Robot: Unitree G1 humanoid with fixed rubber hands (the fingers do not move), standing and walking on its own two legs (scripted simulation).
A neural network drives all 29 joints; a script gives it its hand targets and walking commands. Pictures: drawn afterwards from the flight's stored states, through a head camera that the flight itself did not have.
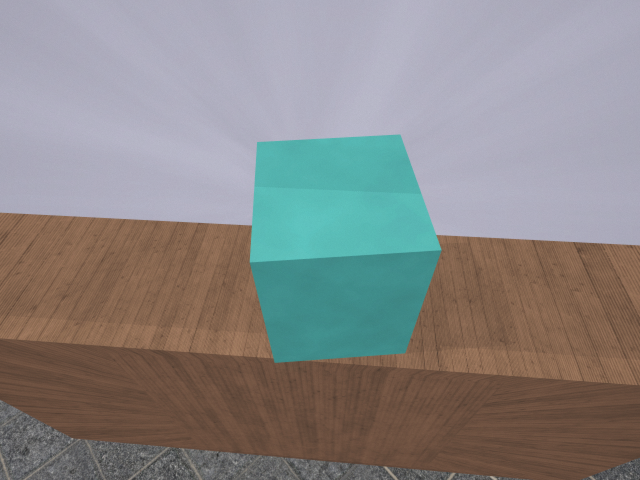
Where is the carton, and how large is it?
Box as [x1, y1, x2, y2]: [250, 134, 441, 362]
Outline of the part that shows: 399,134 257,142 250,265 275,362 402,353 405,351 441,250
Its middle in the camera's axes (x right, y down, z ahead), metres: +0.02 +0.02 +0.56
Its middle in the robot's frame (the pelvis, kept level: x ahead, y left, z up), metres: +0.43 +0.01 +0.03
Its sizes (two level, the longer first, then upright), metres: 0.210 0.200 0.250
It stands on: a pedestal, 0.68 m high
